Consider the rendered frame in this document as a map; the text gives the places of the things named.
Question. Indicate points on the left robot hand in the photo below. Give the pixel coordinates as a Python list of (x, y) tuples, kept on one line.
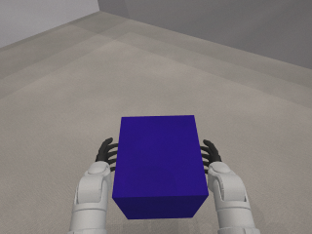
[(103, 154)]

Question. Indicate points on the robot right forearm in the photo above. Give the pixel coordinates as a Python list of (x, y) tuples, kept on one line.
[(231, 201)]

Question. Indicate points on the carton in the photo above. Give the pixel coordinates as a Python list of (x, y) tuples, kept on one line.
[(159, 171)]

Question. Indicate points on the robot left forearm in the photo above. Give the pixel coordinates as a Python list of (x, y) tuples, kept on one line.
[(91, 200)]

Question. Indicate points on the right robot hand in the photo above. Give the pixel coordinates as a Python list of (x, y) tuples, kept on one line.
[(212, 156)]

